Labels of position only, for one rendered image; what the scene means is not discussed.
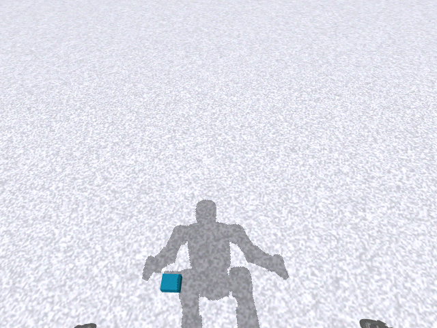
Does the small box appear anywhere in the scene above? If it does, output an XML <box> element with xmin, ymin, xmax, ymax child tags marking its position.
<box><xmin>160</xmin><ymin>273</ymin><xmax>182</xmax><ymax>292</ymax></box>

